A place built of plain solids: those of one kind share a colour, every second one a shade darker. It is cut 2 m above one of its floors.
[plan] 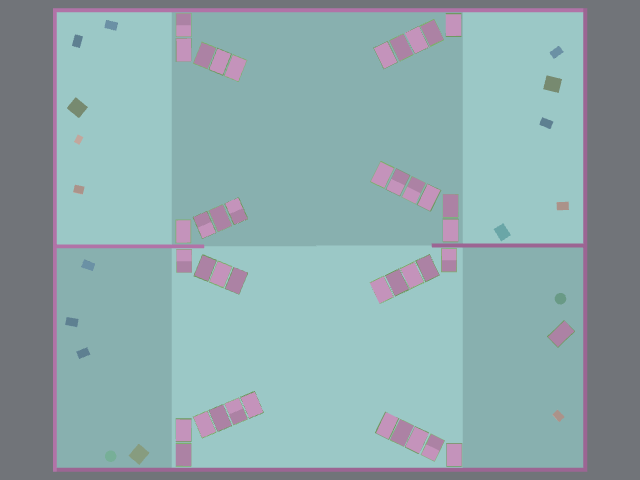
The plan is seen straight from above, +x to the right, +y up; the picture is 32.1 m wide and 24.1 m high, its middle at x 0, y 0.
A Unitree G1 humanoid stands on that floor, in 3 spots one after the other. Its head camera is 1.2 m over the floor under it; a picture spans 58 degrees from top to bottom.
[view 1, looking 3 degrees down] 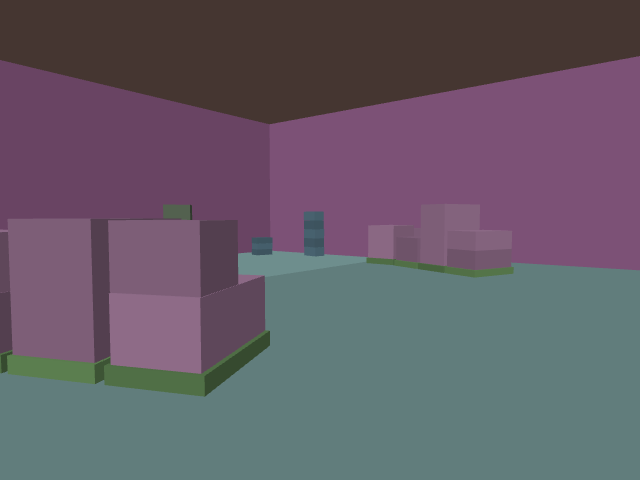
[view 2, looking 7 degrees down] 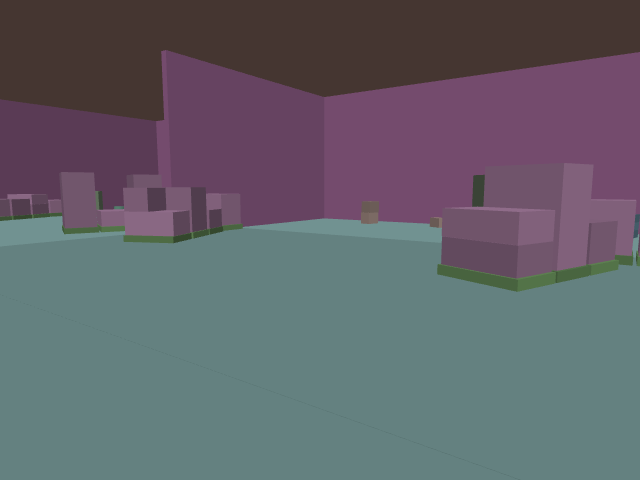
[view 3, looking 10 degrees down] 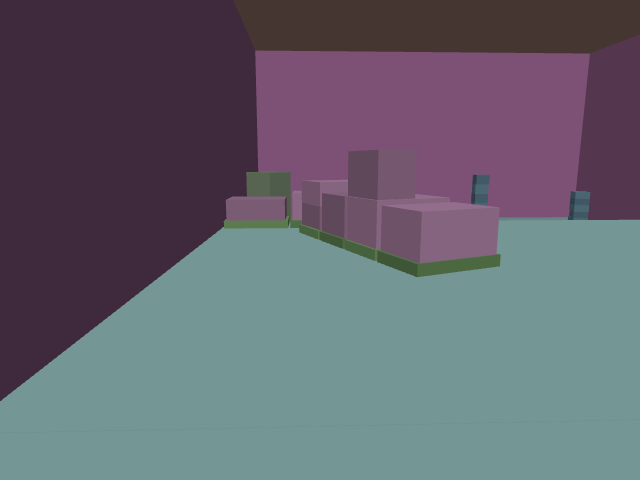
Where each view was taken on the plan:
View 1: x -1.25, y -0.71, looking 128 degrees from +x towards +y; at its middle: crate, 14.54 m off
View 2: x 1.64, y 9.97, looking -145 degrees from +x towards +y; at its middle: floor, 9.84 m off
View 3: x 1.64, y -9.87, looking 178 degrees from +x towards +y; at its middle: pallet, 6.87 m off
